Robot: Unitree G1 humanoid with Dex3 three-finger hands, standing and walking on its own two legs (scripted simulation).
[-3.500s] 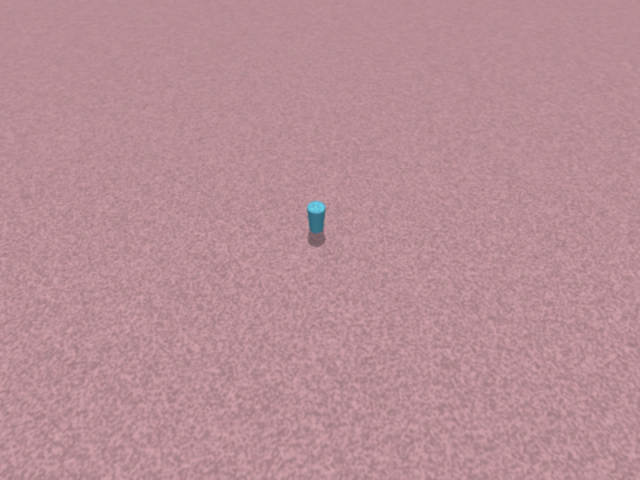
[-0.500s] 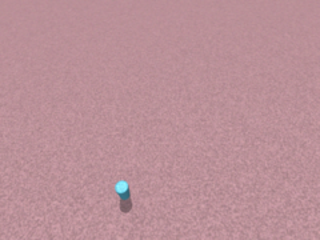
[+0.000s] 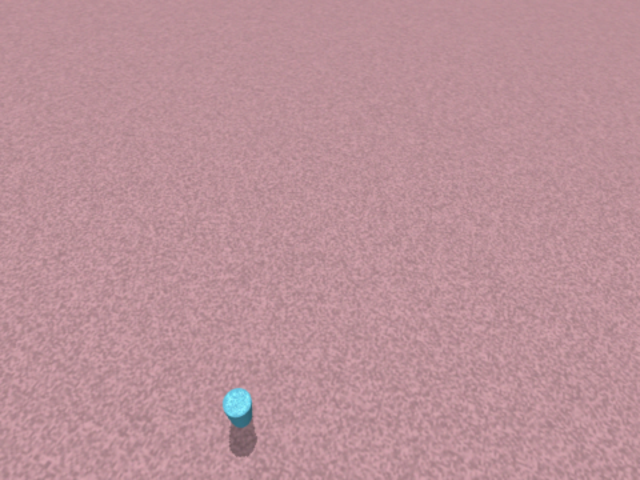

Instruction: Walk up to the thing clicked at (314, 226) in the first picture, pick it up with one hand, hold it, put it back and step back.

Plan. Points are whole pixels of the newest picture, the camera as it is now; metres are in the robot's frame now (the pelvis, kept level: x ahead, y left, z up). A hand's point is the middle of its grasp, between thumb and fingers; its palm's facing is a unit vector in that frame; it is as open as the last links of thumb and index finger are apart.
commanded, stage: walk up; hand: left
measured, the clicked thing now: (239, 410) +0.42 +0.21 -0.69
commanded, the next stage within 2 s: stand in 1.42 s
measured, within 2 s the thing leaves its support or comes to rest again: neither
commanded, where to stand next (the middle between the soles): +0.10 -0.01 m, yaw +2 degrees
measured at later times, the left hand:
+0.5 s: hand out of the picture +0.16 +0.25 -0.13, palm faces +0.00 -0.94 -0.35, open 7.4 cm
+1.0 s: hand out of the picture +0.14 +0.24 -0.13, palm faces +0.01 -0.94 -0.33, open 7.4 cm
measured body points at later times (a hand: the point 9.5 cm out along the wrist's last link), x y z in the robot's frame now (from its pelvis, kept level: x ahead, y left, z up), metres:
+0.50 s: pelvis +0.06 -0.01 +0.01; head +0.07 -0.01 +0.46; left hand +0.16 +0.29 -0.11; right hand +0.14 -0.31 -0.12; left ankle +0.08 +0.12 -0.72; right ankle +0.06 -0.14 -0.72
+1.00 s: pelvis +0.07 -0.01 +0.03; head +0.08 -0.01 +0.48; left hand +0.14 +0.29 -0.11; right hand +0.15 -0.32 -0.10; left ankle +0.08 +0.12 -0.72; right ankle +0.06 -0.14 -0.72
